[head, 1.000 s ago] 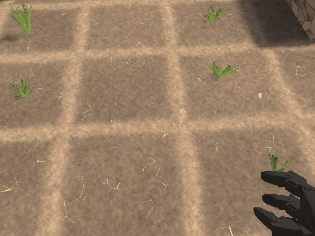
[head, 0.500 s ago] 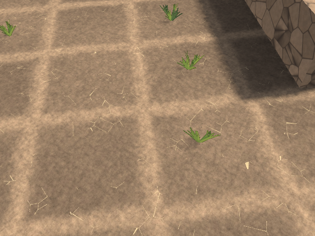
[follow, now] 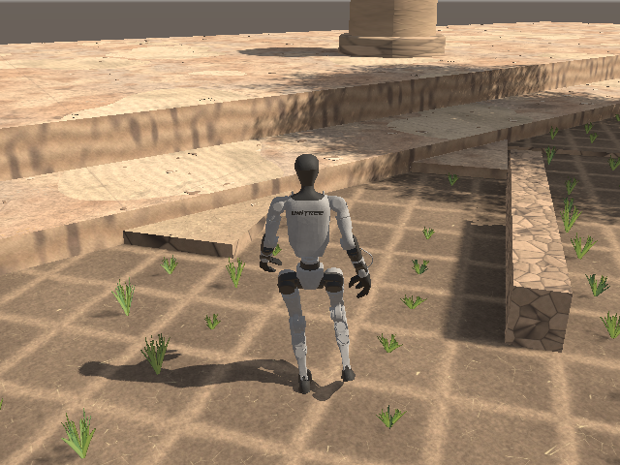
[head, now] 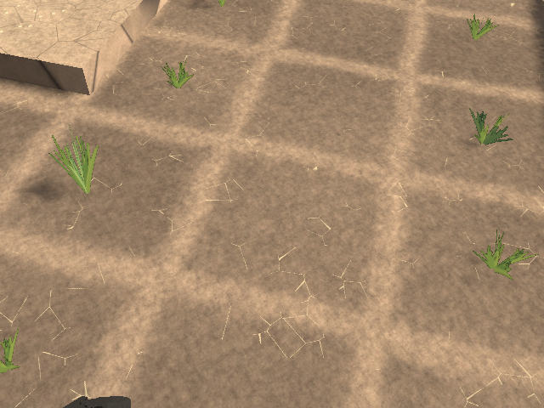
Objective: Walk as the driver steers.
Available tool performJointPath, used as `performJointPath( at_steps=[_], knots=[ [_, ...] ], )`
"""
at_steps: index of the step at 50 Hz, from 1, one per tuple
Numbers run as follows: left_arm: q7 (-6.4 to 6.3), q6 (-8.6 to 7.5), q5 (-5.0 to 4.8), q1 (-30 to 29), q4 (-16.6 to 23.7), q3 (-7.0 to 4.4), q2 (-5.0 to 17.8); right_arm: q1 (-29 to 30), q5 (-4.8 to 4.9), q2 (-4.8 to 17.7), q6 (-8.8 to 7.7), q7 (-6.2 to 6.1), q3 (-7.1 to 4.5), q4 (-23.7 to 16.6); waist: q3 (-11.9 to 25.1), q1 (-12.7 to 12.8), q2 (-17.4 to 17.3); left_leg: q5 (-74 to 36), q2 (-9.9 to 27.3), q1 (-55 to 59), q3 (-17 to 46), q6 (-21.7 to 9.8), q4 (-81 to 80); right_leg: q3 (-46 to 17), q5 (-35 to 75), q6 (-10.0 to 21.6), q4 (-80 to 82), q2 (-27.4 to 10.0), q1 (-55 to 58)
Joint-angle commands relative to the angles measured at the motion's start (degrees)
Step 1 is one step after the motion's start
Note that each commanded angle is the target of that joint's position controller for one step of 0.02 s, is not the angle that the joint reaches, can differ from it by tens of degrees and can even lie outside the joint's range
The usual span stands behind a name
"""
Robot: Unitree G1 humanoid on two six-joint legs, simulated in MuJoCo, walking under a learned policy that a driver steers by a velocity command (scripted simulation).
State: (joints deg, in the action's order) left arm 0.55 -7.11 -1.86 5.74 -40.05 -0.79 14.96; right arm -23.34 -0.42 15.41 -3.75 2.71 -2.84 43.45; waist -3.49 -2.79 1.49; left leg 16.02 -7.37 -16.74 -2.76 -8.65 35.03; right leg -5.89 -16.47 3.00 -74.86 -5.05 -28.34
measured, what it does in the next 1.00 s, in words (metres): walks ahead, turning right: right foot, then left foot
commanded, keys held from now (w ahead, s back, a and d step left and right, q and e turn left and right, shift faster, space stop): w+e+shift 0.02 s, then e+shift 0.56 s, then shift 0.34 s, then w+shift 0.08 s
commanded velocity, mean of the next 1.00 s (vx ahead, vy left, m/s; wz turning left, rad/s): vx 0.27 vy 0.00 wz -0.49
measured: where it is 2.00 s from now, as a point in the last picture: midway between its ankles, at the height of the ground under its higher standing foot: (317, 334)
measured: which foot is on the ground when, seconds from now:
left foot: down 0.00-0.26, up 0.28-0.80, down 0.82-1.00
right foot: up 0.00-0.26, down 0.28-0.82, up 0.84-1.00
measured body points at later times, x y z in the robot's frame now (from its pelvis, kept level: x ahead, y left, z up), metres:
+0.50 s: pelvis +0.34 -0.06 +0.00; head +0.39 -0.07 +0.45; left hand +0.53 +0.18 -0.11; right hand +0.48 -0.36 -0.07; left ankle +0.43 +0.12 -0.64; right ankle +0.45 -0.12 -0.72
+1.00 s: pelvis +0.50 -0.01 +0.02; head +0.52 +0.00 +0.47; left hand +0.77 +0.15 -0.09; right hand +0.49 -0.32 -0.06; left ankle +0.59 +0.05 -0.72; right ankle +0.39 -0.11 -0.64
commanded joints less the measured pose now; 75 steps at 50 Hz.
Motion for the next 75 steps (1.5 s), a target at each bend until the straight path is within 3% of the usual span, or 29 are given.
performJointPath(
  at_steps=[1, 4, 8, 11, 13, 14, 15, 16, 17, 18, 19, 22, 25, 29, 36, 39, 41, 42, 43, 44, 47, 50, 61, 62, 63, 64, 66, 71, 75],
  knots=[
    [-0.41, 2.38, 0.29, 5.7, -0.3, -1.78, 6.1, 5.2, -0.21, 6.3, -2.96, -1.09, -1.1, -4.9, -0.8, 4.5, -1.0, 3.3, 15.7, -0.2, 21.6, -6.0, -24.9, 0.4, 6.8, -1.2, 5.7, -5.4, -8.9],
    [0.17, 2.01, 1.55, -2.0, 1.5, -1.17, 4.7, 3.2, -0.38, 6.1, -3.31, -2.75, -0.77, -3.1, -3.7, 1.3, -0.6, -31.5, 11.6, 0.5, 5.6, -0.6, -24.1, 4.6, 19.7, -2.8, 22.2, -3.1, -9.6],
    [3.34, 0.1, 1.13, -8.2, 2.9, -0.59, 1.3, -1.9, -0.74, 7.4, -2.67, -5.01, -0.64, -0.3, -0.9, -3.0, -2.0, -34.4, 11.0, 5.9, -2.7, 5.3, -23.7, 10.1, 42.4, -2.7, 41.7, 3.9, -1.1],
    [5.07, 0.26, 1.16, -3.6, 3.0, -2.44, 5.4, 1.2, -0.72, 9.6, -0.78, -6.24, -1.48, -0.8, 3.3, 0.0, -5.5, -46.5, 12.5, 16.2, -4.8, 8.2, -14.0, 12.4, 38.8, -2.1, 45.7, 8.6, 1.4],
    [5.01, 1.36, 0.96, 11.9, -0.5, -4.76, 9.9, 6.4, -1.25, 11.0, 0.63, -7.25, -2.35, -3.0, 10.5, 7.7, -9.1, -61.2, 13.8, 16.4, -4.6, 9.8, 1.7, 13.4, 29.4, -1.0, 41.4, 12.2, 14.2],
    [4.06, 2.11, 0.82, 23.9, -3.1, -6.03, 12.7, 12.0, -1.22, 11.2, 0.96, -7.09, -2.51, -4.9, 13.1, 14.9, -8.0, -57.8, 13.0, 8.3, -4.3, 11.0, 19.0, 8.5, 29.3, 1.0, 42.6, 9.6, 26.2],
    [2.52, 2.57, 1.19, 26.4, -4.1, -5.76, 14.2, 11.4, -2.37, 4.1, 0.29, -5.2, -0.82, -6.3, 13.2, 12.6, 10.7, 2.4, 3.2, -5.1, -4.1, 12.8, 45.2, -0.1, 48.9, 4.3, 41.3, 2.6, 36.2],
    [1.88, 1.93, 4.8, 18.7, -0.1, -5.0, 15.9, -2.5, -1.25, -2.1, -0.38, -3.33, 1.17, -7.2, 21.1, 2.0, 19.0, 24.9, -3.0, -22.6, 7.6, 15.4, 63.5, -29.2, 59.3, 16.3, 41.3, -8.8, 48.3],
    [1.61, 2.63, 5.03, 12.8, 4.5, -6.1, 16.3, -4.7, 0.39, 5.2, -1.11, -2.19, 0.8, -7.2, 31.6, 4.1, 8.5, 17.5, -0.6, -23.3, 15.1, 12.8, 65.0, -40.9, 33.5, 21.0, 51.8, -13.7, 50.5],
    [1.18, 3.62, 3.07, 8.6, 6.9, -5.67, 13.1, 4.4, 0.42, 9.5, -0.91, -2.31, -0.22, -8.7, 24.0, 5.3, -2.8, 12.1, 2.0, -23.8, 14.1, 10.3, 57.6, -37.7, 11.0, 18.5, 56.3, -9.9, 40.2],
    [0.93, 4.19, 1.33, 5.9, 7.3, -4.83, 10.8, 9.3, -0.04, 9.3, -0.13, -3.0, -0.49, -10.1, 15.2, 2.9, -10.0, 9.4, 3.8, -24.4, 13.0, 10.0, 51.9, -35.4, -0.3, 16.1, 59.6, -7.6, 28.9],
    [0.41, 4.94, 1.59, 2.7, 8.2, -4.94, 10.2, 9.9, -0.94, 8.4, 2.18, -4.17, -0.7, -10.6, 6.4, -0.3, -4.4, 6.8, 6.3, -17.1, 12.6, 11.0, 36.2, -26.1, 3.7, 11.8, 62.1, 0.9, 10.8],
    [-0.85, 5.86, 1.22, 6.5, 6.9, -5.71, 11.7, 11.9, -1.88, 5.5, 1.9, -5.34, -0.2, -10.5, 9.5, 1.3, -2.2, 5.0, 5.3, -15.8, 11.4, 13.5, 26.3, -20.9, 26.2, 11.4, 57.1, 2.6, 10.6],
    [-3.03, 8.68, -0.28, 5.7, 7.7, -6.24, 12.8, 16.2, -0.64, 6.1, 2.49, -5.8, -0.75, -10.8, 12.2, 2.7, 2.3, -3.0, 4.1, -17.6, 13.2, 14.9, 18.7, -22.0, 13.6, 7.2, 55.4, 4.6, 13.8],
    [-3.37, 10.06, 1.51, 6.4, 8.2, -4.99, 9.4, 21.0, -0.48, 6.2, 0.31, -4.21, -0.9, -10.8, 10.5, 6.7, 7.8, -5.1, 5.5, -12.7, 11.6, 13.5, 5.7, -24.1, 16.3, 7.4, 50.7, 2.8, 17.7],
    [-2.82, 9.97, 1.47, 4.8, 8.7, -4.38, 8.9, 17.9, -0.24, 6.7, -0.64, -3.23, -1.43, -9.6, 10.3, 4.6, 7.5, -7.3, 6.0, -3.8, 10.6, 11.1, -5.7, -26.3, 22.7, 6.9, 47.3, 2.3, 17.8],
    [-2.1, 9.63, 1.57, 8.5, 7.8, -3.25, 6.0, 17.8, -1.19, 8.7, -0.61, -3.23, -1.81, -9.9, 10.7, 5.2, -1.7, -24.6, 15.2, 8.7, 17.6, 6.5, -14.2, -21.6, 0.6, 2.3, 39.5, 7.6, 11.6],
    [-1.9, 9.25, 1.59, 14.1, 6.8, -3.41, 6.7, 19.1, -2.31, 11.7, 0.37, -3.64, -2.25, -11.2, 10.0, 8.0, -14.3, -43.2, 25.2, 12.9, 26.6, -1.4, -12.2, -13.2, -20.9, -2.0, 28.8, 15.9, 4.8],
    [-2.05, 8.79, 1.52, 10.5, 7.5, -4.76, 11.9, 13.5, -2.36, 11.2, 0.82, -3.52, -2.68, -9.3, 10.6, 3.9, -16.2, -40.3, 30.0, 11.2, 34.4, -7.9, -14.2, -8.4, -23.7, -4.8, 18.5, 15.7, -0.5],
    [-2.37, 8.91, 1.49, 7.5, 7.1, -5.61, 14.2, 12.8, -1.3, 10.0, 0.98, -3.53, -2.47, -8.9, 9.6, 2.6, -10.7, -33.5, 27.8, 9.8, 32.4, -7.2, -13.6, -7.8, -19.5, -6.4, 11.5, 13.2, -1.7],
    [-2.74, 11.04, 1.67, 9.4, 4.6, -4.2, 8.4, 15.3, -0.03, 5.1, 1.88, -3.63, -0.24, -8.9, 9.8, 4.0, -6.4, -6.8, 19.3, 6.4, 22.9, -0.8, -16.2, -5.2, -9.9, -8.4, 6.4, 10.9, -0.4],
    [-1.16, 9.2, 1.23, 7.1, 5.6, -3.55, 7.4, 11.4, 0.56, 8.9, 3.0, -4.25, -1.45, -7.3, 6.0, 1.7, -15.7, 19.0, 15.9, 6.5, 22.9, 0.1, -23.8, 5.9, -6.1, -8.5, 14.3, 8.5, -3.4],
    [-0.66, 2.64, 1.05, 12.7, 0.4, -2.68, 5.1, 7.4, 1.92, 8.4, 1.72, -3.15, -1.19, -6.5, 4.8, 4.4, -7.2, 10.3, 15.2, -3.8, 19.7, -0.9, -18.5, 7.1, 5.2, 0.8, 56.4, 5.1, 25.4],
    [-0.98, 2.56, 1.21, 17.8, -0.6, -2.97, 6.5, 9.9, 1.22, 4.7, 1.32, -2.81, -0.03, -7.4, 6.8, 6.9, -4.2, 7.5, 12.2, -10.8, 15.9, 1.9, -10.1, 0.7, 3.6, 2.1, 57.2, -0.4, 34.1],
    [-1.33, 3.05, 2.01, 21.7, -0.9, -4.15, 12.0, 10.9, 0.04, -0.1, 0.13, -2.26, 1.39, -9.5, 9.2, 7.0, 8.1, 9.2, 5.0, -21.5, 6.0, 6.0, 5.5, -14.5, 2.8, 6.3, 58.1, -11.0, 41.3],
    [-0.96, 3.46, 2.34, 21.7, -1.7, -5.49, 15.0, 13.6, 0.7, 4.7, -0.9, -2.22, 0.21, -11.2, 3.6, 7.7, 11.3, 15.4, 6.1, -29.7, 3.4, 7.4, 13.0, -23.7, 0.4, 12.5, 61.4, -18.0, 36.5],
    [-1.18, 3.48, 2.2, 18.2, -0.9, -3.81, 9.5, 13.9, 1.29, 8.0, -1.15, -1.7, -1.03, -10.2, 0.2, 6.4, 6.9, 11.6, 9.8, -33.2, 5.3, 8.5, 22.3, -18.1, 6.7, 11.8, 61.3, -14.3, 34.8],
    [-1.72, 5.47, 2.14, 11.9, -0.4, -3.11, 8.8, 15.5, 0.45, 2.2, -0.52, -0.33, 0.81, -9.1, 1.3, 4.7, 6.0, -4.0, 9.3, -17.4, 0.3, 10.4, 9.9, 0.6, 34.6, 6.8, 60.2, -4.9, 22.6],
    [-1.76, 5.65, 1.29, 13.6, -2.3, -3.56, 10.4, 16.3, 0.52, 4.3, -0.12, -0.14, 0.13, -9.1, 3.7, 4.2, 6.8, -12.7, 7.3, -6.7, 1.5, 8.7, 0.2, 0.5, 36.1, 5.5, 56.7, -5.9, 20.7]
  ],
)
Keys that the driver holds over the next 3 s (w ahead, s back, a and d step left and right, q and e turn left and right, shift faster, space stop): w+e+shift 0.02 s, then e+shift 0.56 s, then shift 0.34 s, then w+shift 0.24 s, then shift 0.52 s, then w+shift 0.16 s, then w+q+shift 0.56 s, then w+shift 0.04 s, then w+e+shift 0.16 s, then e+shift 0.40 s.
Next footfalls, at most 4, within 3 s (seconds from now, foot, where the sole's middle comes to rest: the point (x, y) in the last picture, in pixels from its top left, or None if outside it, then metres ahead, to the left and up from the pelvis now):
0.28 right None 0.49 -0.12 -0.76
0.82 left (250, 358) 0.63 0.03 -0.76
1.24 right None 0.47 -0.16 -0.76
1.56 left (290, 297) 0.80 -0.09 -0.76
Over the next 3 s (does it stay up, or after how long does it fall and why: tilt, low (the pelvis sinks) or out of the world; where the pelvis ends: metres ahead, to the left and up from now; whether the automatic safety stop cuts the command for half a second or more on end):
stays up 1.34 -0.28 -0.01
